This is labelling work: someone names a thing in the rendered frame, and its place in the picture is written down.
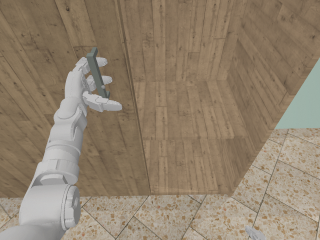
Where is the left robot upper arm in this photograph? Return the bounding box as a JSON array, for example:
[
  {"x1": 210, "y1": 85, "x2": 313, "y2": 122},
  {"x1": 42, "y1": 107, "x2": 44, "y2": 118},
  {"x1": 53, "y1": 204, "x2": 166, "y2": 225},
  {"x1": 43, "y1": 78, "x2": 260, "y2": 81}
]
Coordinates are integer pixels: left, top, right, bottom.
[{"x1": 0, "y1": 184, "x2": 81, "y2": 240}]

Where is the robot right hand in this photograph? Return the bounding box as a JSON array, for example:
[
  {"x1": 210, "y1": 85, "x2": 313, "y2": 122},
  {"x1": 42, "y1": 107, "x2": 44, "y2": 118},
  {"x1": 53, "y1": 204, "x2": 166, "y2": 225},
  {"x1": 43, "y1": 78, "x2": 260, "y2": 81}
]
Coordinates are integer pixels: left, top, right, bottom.
[{"x1": 245, "y1": 225, "x2": 267, "y2": 240}]

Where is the left robot forearm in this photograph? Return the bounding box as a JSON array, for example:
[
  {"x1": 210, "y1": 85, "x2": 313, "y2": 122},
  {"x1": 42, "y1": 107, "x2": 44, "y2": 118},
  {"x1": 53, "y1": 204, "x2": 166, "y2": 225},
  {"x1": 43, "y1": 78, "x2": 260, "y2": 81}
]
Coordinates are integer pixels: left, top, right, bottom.
[{"x1": 19, "y1": 97, "x2": 88, "y2": 225}]

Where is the robot left hand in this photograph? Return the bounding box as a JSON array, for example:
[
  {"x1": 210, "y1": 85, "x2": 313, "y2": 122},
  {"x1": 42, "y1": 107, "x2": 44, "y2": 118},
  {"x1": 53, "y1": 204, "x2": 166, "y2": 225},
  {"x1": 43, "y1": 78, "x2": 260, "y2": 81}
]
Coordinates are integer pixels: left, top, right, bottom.
[{"x1": 64, "y1": 57, "x2": 122, "y2": 112}]

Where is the wardrobe door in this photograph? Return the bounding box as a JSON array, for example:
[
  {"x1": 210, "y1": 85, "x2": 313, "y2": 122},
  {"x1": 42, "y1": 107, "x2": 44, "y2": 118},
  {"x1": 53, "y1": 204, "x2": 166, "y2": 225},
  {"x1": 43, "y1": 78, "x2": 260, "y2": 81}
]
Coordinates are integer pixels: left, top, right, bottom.
[{"x1": 0, "y1": 0, "x2": 151, "y2": 198}]

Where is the handle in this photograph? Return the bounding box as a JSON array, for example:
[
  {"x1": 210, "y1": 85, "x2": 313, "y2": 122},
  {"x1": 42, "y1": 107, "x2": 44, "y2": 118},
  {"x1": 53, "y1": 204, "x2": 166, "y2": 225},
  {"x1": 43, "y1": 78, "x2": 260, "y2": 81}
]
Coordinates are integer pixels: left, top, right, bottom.
[{"x1": 86, "y1": 47, "x2": 110, "y2": 99}]

